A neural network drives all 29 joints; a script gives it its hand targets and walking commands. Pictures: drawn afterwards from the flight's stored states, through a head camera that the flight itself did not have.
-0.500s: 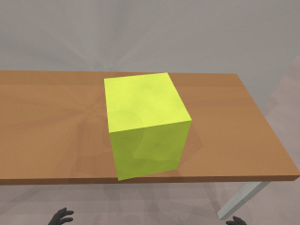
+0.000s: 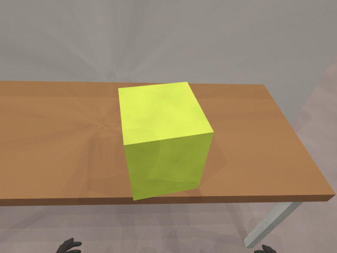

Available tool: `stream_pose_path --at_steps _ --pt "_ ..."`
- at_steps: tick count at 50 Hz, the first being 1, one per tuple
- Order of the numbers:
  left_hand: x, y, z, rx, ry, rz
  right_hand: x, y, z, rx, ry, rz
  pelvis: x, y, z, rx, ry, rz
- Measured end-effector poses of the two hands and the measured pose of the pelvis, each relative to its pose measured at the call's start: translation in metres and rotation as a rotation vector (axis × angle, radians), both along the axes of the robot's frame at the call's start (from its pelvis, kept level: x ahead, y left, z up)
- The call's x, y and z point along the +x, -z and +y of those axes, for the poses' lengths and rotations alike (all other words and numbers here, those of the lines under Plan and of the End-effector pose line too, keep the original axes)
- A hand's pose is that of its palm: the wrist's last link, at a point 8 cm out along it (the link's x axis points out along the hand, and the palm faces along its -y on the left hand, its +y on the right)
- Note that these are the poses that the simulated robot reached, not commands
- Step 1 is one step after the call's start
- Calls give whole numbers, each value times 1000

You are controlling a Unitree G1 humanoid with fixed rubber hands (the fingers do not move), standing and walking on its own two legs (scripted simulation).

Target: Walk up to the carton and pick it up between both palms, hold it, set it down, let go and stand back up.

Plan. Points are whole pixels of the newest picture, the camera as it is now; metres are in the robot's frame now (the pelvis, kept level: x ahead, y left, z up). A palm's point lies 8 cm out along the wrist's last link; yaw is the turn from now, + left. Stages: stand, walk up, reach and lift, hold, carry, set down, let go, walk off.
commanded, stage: stand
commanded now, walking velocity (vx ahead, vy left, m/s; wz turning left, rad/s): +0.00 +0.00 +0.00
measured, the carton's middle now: (160, 140) +0.44 +0.05 +0.02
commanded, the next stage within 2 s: none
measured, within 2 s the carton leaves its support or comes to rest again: neither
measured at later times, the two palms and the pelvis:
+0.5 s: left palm out of the picture +0.11 +0.27 -0.09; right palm out of the picture +0.11 -0.25 -0.10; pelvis -0.01 +0.00 +0.00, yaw +0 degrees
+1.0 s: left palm out of the picture +0.10 +0.27 -0.09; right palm out of the picture +0.10 -0.25 -0.10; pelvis -0.01 +0.00 +0.00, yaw +0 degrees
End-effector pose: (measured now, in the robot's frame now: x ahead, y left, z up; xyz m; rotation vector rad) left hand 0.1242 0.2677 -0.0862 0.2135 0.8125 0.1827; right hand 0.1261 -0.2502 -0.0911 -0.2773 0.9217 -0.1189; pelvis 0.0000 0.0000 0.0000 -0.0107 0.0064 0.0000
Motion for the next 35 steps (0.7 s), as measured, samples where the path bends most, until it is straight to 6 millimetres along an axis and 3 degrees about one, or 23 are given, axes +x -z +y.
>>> stream_pose_path --at_steps 35 --pt "-17 1 3 11 -7 18 -19 7 -1 13 17 19 -11 0 0 0 1 -16"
